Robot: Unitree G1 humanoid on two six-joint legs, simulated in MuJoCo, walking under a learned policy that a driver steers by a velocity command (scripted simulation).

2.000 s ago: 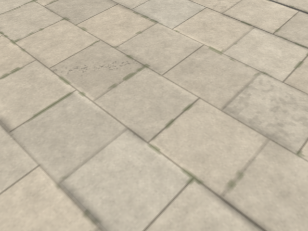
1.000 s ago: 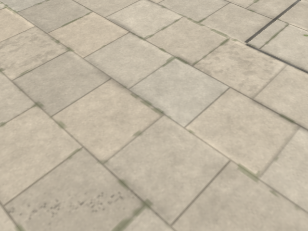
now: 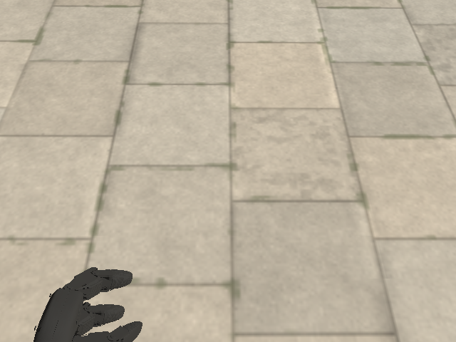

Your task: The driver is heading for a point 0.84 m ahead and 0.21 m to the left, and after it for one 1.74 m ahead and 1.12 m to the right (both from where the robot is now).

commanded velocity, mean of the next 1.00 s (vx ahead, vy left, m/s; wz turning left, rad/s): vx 1.00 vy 0.00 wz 0.76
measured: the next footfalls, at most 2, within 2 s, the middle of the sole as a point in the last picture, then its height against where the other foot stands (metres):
right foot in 0.10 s outside the picture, level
left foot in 0.56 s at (155, 292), level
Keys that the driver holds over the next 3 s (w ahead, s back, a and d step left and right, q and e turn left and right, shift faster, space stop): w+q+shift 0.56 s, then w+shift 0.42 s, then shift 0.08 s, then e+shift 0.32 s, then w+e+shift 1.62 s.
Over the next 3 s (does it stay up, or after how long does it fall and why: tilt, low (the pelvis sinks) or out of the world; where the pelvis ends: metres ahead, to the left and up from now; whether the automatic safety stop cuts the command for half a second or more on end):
stays up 2.11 0.11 -0.03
